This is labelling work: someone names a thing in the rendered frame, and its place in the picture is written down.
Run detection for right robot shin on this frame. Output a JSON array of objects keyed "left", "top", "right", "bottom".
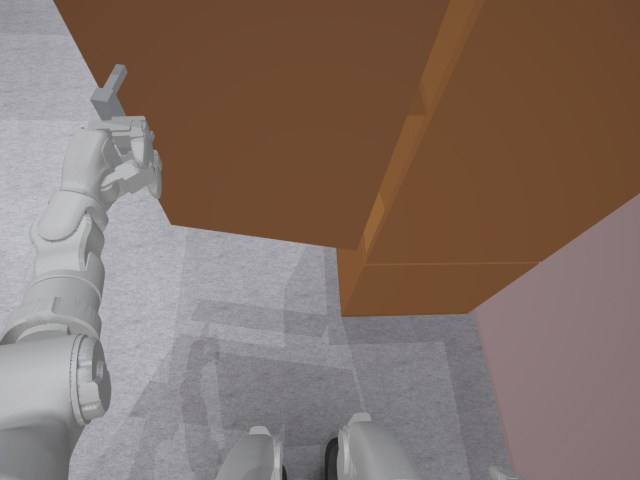
[{"left": 337, "top": 413, "right": 371, "bottom": 480}]

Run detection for left robot forearm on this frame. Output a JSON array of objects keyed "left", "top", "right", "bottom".
[{"left": 0, "top": 191, "right": 109, "bottom": 345}]

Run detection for robot left hand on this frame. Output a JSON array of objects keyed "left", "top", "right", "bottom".
[{"left": 60, "top": 116, "right": 162, "bottom": 212}]

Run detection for handle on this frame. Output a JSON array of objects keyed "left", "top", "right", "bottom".
[{"left": 90, "top": 64, "right": 155, "bottom": 155}]

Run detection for robot left thigh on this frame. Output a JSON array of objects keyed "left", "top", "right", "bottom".
[{"left": 215, "top": 434, "right": 283, "bottom": 480}]

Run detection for robot left upper arm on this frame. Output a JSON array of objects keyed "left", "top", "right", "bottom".
[{"left": 0, "top": 334, "right": 111, "bottom": 480}]

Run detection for cupboard door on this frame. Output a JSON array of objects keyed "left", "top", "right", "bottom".
[{"left": 53, "top": 0, "right": 451, "bottom": 251}]

